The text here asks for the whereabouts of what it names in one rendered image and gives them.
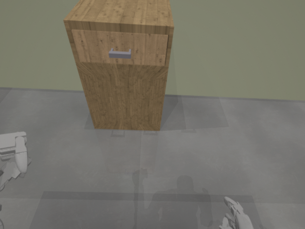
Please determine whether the left robot hand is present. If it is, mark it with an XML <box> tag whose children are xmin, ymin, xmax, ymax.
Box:
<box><xmin>0</xmin><ymin>132</ymin><xmax>31</xmax><ymax>192</ymax></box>

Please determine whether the cabinet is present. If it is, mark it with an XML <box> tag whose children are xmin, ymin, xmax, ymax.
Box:
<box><xmin>63</xmin><ymin>0</ymin><xmax>174</xmax><ymax>131</ymax></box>

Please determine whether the drawer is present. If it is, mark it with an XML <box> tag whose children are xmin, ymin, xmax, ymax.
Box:
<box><xmin>71</xmin><ymin>29</ymin><xmax>168</xmax><ymax>66</ymax></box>

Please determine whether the right robot hand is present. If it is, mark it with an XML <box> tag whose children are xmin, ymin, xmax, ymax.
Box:
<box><xmin>219</xmin><ymin>197</ymin><xmax>254</xmax><ymax>229</ymax></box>

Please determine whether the handle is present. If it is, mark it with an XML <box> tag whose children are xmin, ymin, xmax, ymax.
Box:
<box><xmin>109</xmin><ymin>48</ymin><xmax>131</xmax><ymax>59</ymax></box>

